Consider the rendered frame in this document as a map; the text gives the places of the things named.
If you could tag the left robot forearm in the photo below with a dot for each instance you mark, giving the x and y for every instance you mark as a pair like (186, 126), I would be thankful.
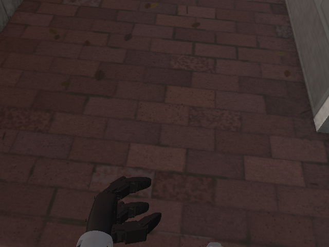
(95, 239)

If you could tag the robot left hand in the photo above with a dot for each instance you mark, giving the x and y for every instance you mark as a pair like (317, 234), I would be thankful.
(109, 216)

